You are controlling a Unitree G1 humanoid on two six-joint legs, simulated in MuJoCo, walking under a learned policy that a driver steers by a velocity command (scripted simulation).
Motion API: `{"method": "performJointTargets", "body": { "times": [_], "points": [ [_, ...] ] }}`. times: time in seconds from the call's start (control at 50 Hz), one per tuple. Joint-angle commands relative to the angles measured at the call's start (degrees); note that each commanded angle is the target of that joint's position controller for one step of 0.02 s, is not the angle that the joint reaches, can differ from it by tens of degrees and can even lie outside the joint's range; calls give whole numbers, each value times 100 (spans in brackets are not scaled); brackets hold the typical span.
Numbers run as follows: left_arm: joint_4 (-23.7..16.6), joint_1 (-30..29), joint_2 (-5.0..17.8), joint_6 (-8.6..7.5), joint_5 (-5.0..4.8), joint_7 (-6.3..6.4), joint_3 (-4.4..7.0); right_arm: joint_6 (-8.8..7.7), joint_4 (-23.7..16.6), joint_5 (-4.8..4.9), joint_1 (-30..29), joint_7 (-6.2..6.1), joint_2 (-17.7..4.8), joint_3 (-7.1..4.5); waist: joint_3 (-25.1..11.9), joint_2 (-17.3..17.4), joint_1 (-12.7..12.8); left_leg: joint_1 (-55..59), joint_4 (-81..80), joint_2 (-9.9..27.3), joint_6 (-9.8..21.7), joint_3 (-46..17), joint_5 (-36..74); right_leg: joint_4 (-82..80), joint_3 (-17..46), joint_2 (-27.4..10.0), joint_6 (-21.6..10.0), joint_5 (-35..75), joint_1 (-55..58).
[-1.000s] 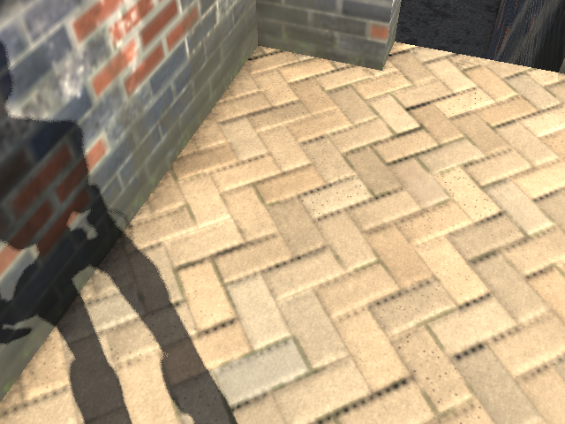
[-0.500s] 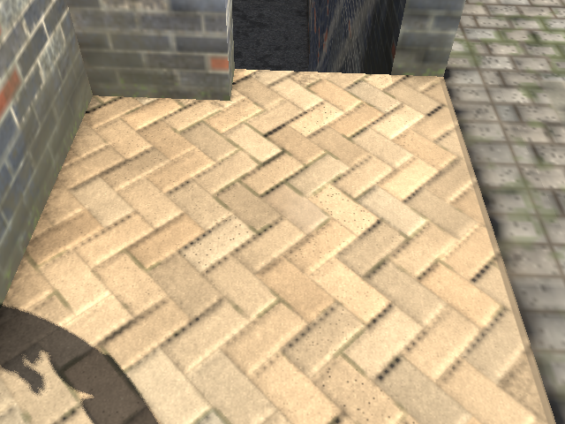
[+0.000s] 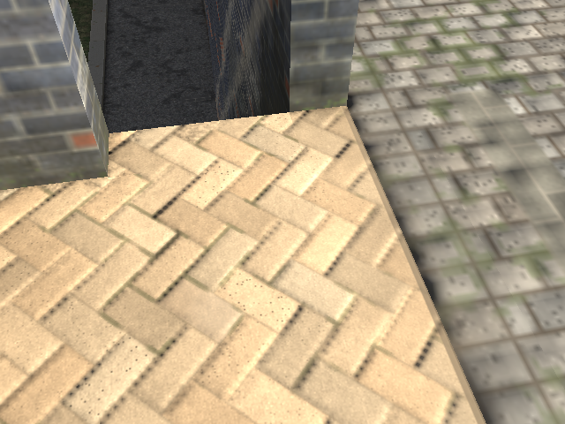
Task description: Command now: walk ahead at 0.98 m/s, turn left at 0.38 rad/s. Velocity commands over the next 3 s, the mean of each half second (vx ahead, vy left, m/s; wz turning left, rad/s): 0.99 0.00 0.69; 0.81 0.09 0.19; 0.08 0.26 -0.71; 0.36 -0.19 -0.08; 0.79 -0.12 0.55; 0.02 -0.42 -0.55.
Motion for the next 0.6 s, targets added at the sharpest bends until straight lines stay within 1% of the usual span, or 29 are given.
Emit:
{"method": "performJointTargets", "body": {
  "times": [0.02, 0.06, 0.08, 0.1, 0.12, 0.14, 0.16, 0.18, 0.2, 0.22, 0.24, 0.26, 0.28, 0.3, 0.32, 0.34, 0.36, 0.38, 0.4, 0.42, 0.44, 0.46, 0.48, 0.5, 0.52, 0.54, 0.56, 0.58, 0.6],
  "points": [
    [-214, -2, 304, -222, -46, -18, -25, 4, -311, 59, -364, 65, -247, -23, 769, -360, 14, 266, -936, -349, 133, 595, 990, -1247, -18, -1154, 926, 3884, -1071],
    [-147, 111, 334, -254, -85, 60, -95, -58, -458, 34, -707, 110, -196, 36, 701, -368, 27, 476, -1724, -502, 265, 1036, 1502, -1275, -312, -1247, 1011, 4998, -747],
    [-129, 126, 404, -268, -96, 110, -116, -78, -474, 29, -756, 126, -203, 55, 621, -348, -12, 669, -2118, -647, 333, 1250, 1644, -1219, -440, -1309, 1072, 5729, -501],
    [-137, 115, 516, -283, -103, 182, -120, -84, -470, 18, -726, 136, -257, 59, 483, -431, -90, 949, -2442, -798, 394, 1424, 1730, -1027, -525, -1420, 1127, 6657, -232],
    [-145, 84, 652, -281, -105, 291, -108, -67, -441, -4, -603, 147, -375, 37, 279, -561, -222, 1236, -2660, -948, 460, 1540, 1749, -721, -584, -1565, 1182, 7529, 101],
    [-173, -3, 814, -246, -93, 416, -77, -26, -367, -25, -346, 149, -529, -7, 59, -671, -421, 1601, -2787, -1120, 504, 1634, 1645, -260, -636, -1706, 1212, 8226, 366],
    [-232, -160, 998, -178, -57, 525, -27, 34, -224, -39, 182, 134, -735, -83, -226, -784, -748, 2164, -2801, -1332, 544, 1699, 1317, 445, -625, -1825, 1237, 8905, 491],
    [-339, -471, 1177, -83, -3, 590, 32, 93, 14, -59, 1101, 113, -994, -199, -591, -829, -1262, 3078, -2762, -1460, 670, 1593, 899, 1620, -553, -1937, 1220, 9275, 288],
    [-546, -1124, 1356, 19, 71, 599, 107, 145, 389, -57, 2498, 58, -1276, -360, -980, -771, -2023, 4301, -2913, -1238, 1044, 1065, 510, 3551, -414, -1956, 1153, 8904, -430],
    [-673, -1766, 1298, 108, 35, 485, 160, 153, 651, 92, 3252, -26, -1367, -480, -913, 188, -2503, 5146, -3807, -795, 1513, 445, 675, 6654, -557, -1029, 1011, 4326, -1537],
    [-1100, -2103, 126, -10, 187, 313, -171, 192, 783, 106, 2577, -77, -1258, -420, -125, 1508, -1525, 5279, -2858, -726, 1559, -339, 1299, 8557, 57, -226, 902, -1045, -3946],
    [-1525, -1262, -290, -84, 45, 218, -355, 129, 420, -12, 1674, -89, -1159, -314, -668, 1101, -429, 5546, -3322, -158, 2214, -2368, 892, 8790, 1148, -445, 879, -1083, -5065],
    [-1709, -950, 21, -259, 163, 111, -417, 129, 162, -107, 1387, -158, -1141, -346, -977, 709, -314, 5316, -5053, 615, 2411, -4055, -1925, 8059, 1678, -643, 792, -809, -5262],
    [-1566, -1036, 456, -295, 224, 74, -343, 104, 45, -166, 1082, -184, -903, -329, -311, -454, -95, 4312, -5768, 620, 2110, -4102, -3034, 7343, 1628, -976, 771, -342, -5095],
    [-1587, -1189, 553, -217, 332, 73, -322, 48, -4, -127, 844, -198, -939, -311, 75, -753, 130, 3464, -5915, 440, 1911, -3824, -2960, 6803, 1560, -1125, 879, -270, -4825],
    [-1610, -1255, 536, -74, 405, 88, -356, -52, -46, -98, 790, -219, -1013, -307, 354, -834, 255, 2775, -5966, 192, 1840, -3496, -2626, 6281, 1525, -1300, 1017, -246, -4546],
    [-1681, -1416, 548, 71, 397, 92, -378, -143, -64, -48, 758, -225, -999, -287, 571, -915, 307, 2071, -6088, -75, 1747, -3021, -2354, 5622, 1406, -1472, 1156, -94, -4151],
    [-1775, -1681, 523, 153, 367, 86, -410, -219, -89, -36, 747, -209, -1031, -287, 663, -872, 256, 1538, -6193, -362, 1681, -2580, -1824, 4988, 1203, -1534, 1264, 296, -3712],
    [-1909, -1966, 527, 179, 297, 66, -426, -270, -111, -28, 814, -201, -1115, -320, 660, -731, 138, 1345, -6220, -529, 1631, -2242, -1155, 4312, 1070, -1566, 1330, 683, -3390],
    [-2026, -2257, 471, 184, 211, 40, -458, -293, -107, -7, 911, -193, -1141, -351, 632, -521, -15, 1323, -6154, -678, 1522, -1988, -592, 3644, 1010, -1577, 1349, 1136, -3111],
    [-2084, -2436, 354, 185, 135, 19, -501, -304, -77, 44, 1002, -173, -1131, -371, 546, -332, -166, 1549, -6053, -834, 1340, -1682, -163, 2973, 929, -1546, 1296, 1679, -2907],
    [-2126, -2608, 259, 178, 83, 3, -533, -312, -41, 96, 1145, -146, -1117, -386, 453, -189, -358, 1878, -5969, -909, 1173, -1501, 293, 2417, 810, -1454, 1215, 2149, -2773],
    [-2153, -2738, 210, 164, 53, -7, -547, -321, -13, 123, 1300, -115, -1112, -397, 335, -77, -546, 2249, -5922, -877, 1057, -1447, 725, 2029, 702, -1344, 1136, 2483, -2661],
    [-2178, -2851, 206, 147, 47, -8, -546, -330, 14, 107, 1446, -92, -1108, -401, 250, 31, -706, 2685, -5882, -782, 997, -1451, 1163, 1754, 621, -1255, 1060, 2643, -2653],
    [-2212, -2959, 232, 125, 52, 1, -534, -334, 37, 69, 1544, -87, -1096, -403, 216, 146, -814, 3155, -5776, -676, 948, -1453, 1551, 1486, 599, -1198, 989, 2643, -2732],
    [-2247, -3036, 295, 98, 61, 13, -506, -333, 58, 31, 1590, -108, -1097, -407, 176, 229, -857, 3612, -5613, -564, 890, -1452, 1957, 1220, 608, -1146, 908, 2536, -2783],
    [-2239, -2955, 411, 71, 77, 32, -450, -334, 65, 5, 1576, -142, -1147, -415, 56, 281, -799, 4026, -5322, -469, 798, -1435, 2600, 979, 610, -1038, 821, 2324, -2660],
    [-2157, -2630, 599, 43, 93, 62, -359, -343, 58, -18, 1533, -174, -1285, -435, -207, 350, -622, 4397, -4848, -368, 688, -1432, 3521, 881, 587, -857, 722, 1941, -2337],
    [-1981, -1964, 841, 6, 68, 103, -237, -346, 49, -66, 1440, -188, -1473, -464, -648, 411, -267, 4627, -4045, -318, 590, -1374, 4305, 899, 581, -696, 593, 1439, -1728]
  ]
}}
